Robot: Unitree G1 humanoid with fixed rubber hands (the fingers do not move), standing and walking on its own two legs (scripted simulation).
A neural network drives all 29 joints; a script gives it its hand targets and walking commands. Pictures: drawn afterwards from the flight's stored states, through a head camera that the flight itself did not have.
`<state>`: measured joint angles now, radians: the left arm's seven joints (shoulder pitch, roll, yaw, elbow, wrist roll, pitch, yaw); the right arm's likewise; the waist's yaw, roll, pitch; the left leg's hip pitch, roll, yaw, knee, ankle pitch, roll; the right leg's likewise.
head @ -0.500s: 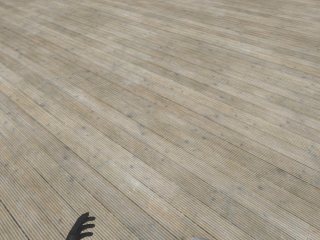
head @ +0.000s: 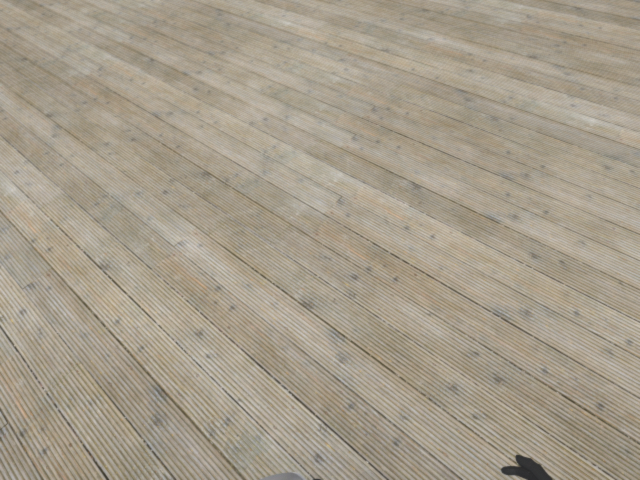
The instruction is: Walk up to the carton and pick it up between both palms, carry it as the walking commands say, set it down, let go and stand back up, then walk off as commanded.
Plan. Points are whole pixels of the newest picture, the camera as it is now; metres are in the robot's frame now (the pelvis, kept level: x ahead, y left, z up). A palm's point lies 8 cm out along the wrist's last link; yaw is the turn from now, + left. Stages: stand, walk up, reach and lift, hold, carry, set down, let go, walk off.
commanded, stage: walk off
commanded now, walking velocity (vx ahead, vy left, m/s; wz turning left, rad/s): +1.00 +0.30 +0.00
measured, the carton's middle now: out of the picture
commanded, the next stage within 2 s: stand in 2.00 s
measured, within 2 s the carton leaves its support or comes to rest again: neither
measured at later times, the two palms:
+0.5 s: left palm (173, 269) +0.46 +0.31 -0.10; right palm (464, 232) +0.54 -0.23 -0.12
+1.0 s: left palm (189, 71) +1.11 +0.42 -0.08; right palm (383, 120) +0.90 -0.11 -0.12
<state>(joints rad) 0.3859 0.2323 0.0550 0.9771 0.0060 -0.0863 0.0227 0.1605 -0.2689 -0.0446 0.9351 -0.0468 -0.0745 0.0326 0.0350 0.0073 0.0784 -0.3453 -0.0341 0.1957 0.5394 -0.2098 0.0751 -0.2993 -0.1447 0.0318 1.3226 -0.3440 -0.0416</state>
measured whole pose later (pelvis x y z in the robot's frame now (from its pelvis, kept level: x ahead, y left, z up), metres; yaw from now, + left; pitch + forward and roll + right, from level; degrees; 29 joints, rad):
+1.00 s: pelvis +0.96 +0.16 +0.01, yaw -1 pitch +0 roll +3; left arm 0.14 0.27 0.06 0.85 0.04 -0.05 -0.01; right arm 0.42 -0.29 -0.05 1.04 -0.02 -0.08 0.03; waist -0.06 -0.02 0.02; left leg -0.10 -0.09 0.20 0.37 -0.28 0.09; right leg -0.63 -0.18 -0.04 1.19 -0.27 -0.01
